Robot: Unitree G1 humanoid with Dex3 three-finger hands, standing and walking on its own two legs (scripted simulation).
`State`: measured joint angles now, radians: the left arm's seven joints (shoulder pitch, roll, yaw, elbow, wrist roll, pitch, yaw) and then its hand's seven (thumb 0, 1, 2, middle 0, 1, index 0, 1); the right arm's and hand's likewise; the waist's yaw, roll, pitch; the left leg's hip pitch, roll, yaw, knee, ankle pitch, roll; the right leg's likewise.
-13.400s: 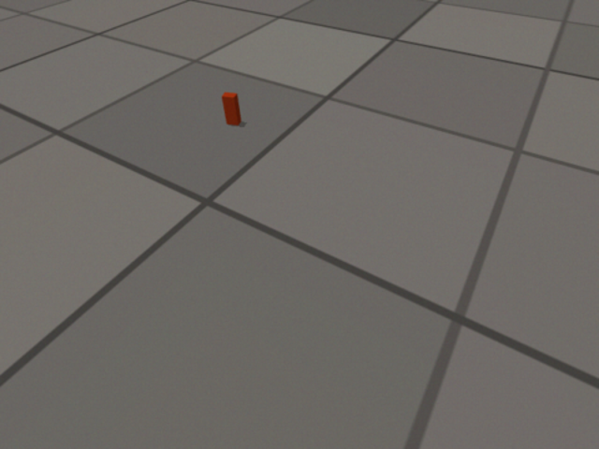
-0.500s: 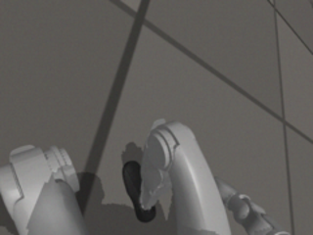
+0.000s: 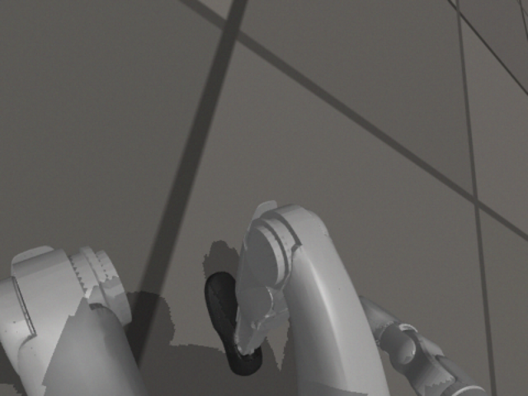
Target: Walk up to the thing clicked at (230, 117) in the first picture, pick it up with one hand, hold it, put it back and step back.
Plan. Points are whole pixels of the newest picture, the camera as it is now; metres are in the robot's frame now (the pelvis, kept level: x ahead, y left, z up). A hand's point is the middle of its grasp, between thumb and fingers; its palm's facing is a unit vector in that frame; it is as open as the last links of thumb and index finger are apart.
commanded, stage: close in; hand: left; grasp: from the side
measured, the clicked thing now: out of the picture +0.46 +0.36 -0.19
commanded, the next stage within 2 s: rest palm in 0.02 s
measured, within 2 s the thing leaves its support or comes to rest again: leaves its support in 1.96 s
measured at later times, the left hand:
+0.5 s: hand out of the picture +0.43 +0.35 -0.16, palm faces +0.56 -0.83 -0.01, open 15.9 cm
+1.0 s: hand out of the picture +0.44 +0.36 -0.16, palm faces +0.56 -0.83 -0.01, open 12.2 cm
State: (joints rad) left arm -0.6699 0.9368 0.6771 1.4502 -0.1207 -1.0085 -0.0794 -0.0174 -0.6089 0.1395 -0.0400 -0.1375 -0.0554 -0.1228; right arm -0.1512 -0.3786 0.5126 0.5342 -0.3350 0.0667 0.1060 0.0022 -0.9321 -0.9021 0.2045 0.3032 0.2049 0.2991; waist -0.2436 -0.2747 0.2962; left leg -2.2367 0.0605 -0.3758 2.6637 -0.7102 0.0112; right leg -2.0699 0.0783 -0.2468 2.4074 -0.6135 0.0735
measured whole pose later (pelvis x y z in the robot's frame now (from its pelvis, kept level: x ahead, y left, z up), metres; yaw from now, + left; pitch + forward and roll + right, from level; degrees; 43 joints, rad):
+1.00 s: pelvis +0.00 +0.00 +0.00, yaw +0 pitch +13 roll -17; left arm -0.74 0.98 0.65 1.50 -0.10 -1.00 -0.02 -0.01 -0.27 0.62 -0.49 -0.67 -0.51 -0.66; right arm -0.15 -0.38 0.53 0.53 -0.34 0.09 0.11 0.00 -0.89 -0.89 0.20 0.30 0.20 0.30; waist -0.27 -0.28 0.31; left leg -2.23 0.07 -0.38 2.65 -0.72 0.00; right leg -2.08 0.08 -0.25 2.40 -0.61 0.07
